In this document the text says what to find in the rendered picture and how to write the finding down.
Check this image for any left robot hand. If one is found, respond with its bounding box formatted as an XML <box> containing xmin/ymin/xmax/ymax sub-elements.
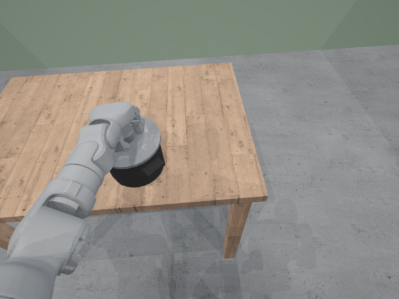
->
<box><xmin>89</xmin><ymin>102</ymin><xmax>143</xmax><ymax>153</ymax></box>

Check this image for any knob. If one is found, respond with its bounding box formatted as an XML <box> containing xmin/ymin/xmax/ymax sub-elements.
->
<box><xmin>121</xmin><ymin>125</ymin><xmax>135</xmax><ymax>143</ymax></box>

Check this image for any pot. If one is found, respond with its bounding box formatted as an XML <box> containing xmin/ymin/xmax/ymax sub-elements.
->
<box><xmin>110</xmin><ymin>146</ymin><xmax>165</xmax><ymax>187</ymax></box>

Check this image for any robot left forearm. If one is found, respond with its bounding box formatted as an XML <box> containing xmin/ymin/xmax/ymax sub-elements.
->
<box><xmin>7</xmin><ymin>116</ymin><xmax>121</xmax><ymax>260</ymax></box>

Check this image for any table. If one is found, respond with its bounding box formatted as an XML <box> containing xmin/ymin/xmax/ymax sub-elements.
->
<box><xmin>0</xmin><ymin>63</ymin><xmax>268</xmax><ymax>259</ymax></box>

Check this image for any left robot upper arm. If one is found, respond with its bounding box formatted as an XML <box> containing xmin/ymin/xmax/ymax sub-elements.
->
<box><xmin>0</xmin><ymin>206</ymin><xmax>90</xmax><ymax>299</ymax></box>

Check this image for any lid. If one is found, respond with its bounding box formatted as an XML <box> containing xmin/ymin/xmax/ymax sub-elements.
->
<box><xmin>112</xmin><ymin>116</ymin><xmax>161</xmax><ymax>169</ymax></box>

